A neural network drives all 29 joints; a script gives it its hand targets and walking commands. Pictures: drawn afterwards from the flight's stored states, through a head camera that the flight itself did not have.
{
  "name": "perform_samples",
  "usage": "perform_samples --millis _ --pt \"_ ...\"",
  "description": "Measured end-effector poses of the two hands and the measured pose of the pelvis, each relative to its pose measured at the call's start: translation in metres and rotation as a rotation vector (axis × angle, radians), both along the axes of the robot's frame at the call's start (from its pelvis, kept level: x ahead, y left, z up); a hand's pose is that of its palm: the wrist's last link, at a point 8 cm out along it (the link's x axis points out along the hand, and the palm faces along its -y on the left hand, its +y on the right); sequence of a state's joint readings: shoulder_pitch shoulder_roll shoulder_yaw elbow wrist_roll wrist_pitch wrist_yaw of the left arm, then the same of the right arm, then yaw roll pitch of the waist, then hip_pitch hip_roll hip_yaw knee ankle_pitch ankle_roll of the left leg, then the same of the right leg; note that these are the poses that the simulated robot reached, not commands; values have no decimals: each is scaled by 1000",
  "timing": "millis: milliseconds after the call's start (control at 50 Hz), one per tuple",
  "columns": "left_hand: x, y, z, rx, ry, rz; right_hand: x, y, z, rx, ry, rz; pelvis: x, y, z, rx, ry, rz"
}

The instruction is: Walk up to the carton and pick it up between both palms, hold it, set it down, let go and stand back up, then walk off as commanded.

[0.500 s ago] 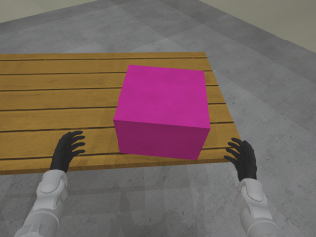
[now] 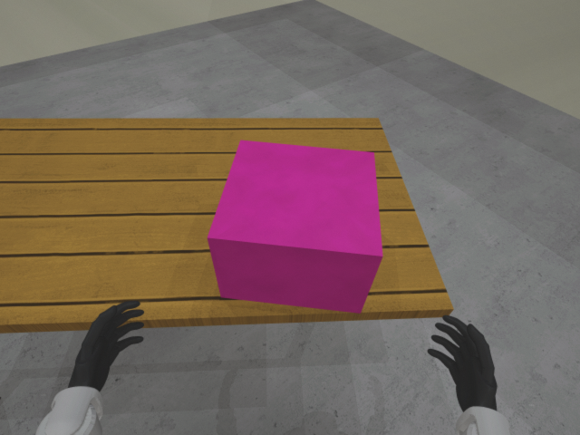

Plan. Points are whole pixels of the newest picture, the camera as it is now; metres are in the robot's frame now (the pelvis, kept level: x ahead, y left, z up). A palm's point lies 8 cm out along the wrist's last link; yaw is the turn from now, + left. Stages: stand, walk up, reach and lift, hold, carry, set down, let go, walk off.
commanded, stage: set down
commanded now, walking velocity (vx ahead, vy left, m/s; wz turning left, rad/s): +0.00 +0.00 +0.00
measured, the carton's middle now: (298, 224) +0.48 +0.00 -0.04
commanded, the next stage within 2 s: let go in 1.82 s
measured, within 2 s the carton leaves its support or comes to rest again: neither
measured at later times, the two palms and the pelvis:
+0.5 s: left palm (87, 384) +0.19 +0.28 -0.02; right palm (464, 392) +0.18 -0.22 -0.02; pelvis +0.00 +0.00 +0.00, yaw +0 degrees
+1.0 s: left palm (104, 391) +0.18 +0.26 -0.04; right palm (464, 392) +0.19 -0.23 -0.03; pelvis +0.02 +0.00 +0.00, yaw +0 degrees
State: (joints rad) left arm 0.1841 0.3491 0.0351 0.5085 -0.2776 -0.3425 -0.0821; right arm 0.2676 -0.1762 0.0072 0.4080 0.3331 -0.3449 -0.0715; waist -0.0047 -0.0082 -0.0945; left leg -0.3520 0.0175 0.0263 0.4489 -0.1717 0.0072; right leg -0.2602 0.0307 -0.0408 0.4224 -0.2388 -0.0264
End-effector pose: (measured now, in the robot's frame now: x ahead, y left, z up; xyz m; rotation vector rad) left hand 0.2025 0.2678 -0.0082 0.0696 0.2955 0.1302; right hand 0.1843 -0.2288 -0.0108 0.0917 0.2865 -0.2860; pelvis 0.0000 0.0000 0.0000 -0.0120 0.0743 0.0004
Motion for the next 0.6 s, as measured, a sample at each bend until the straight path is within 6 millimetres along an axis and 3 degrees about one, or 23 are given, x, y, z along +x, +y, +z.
perform_samples --millis 220,600 --pt "-17 10 -5 -3 45 21 -5 8 -3 -35 49 44 -3 3 0 -1 -24 2" --pt "-11 7 -17 -1 169 18 3 7 -12 -63 128 76 8 0 2 3 -18 2"
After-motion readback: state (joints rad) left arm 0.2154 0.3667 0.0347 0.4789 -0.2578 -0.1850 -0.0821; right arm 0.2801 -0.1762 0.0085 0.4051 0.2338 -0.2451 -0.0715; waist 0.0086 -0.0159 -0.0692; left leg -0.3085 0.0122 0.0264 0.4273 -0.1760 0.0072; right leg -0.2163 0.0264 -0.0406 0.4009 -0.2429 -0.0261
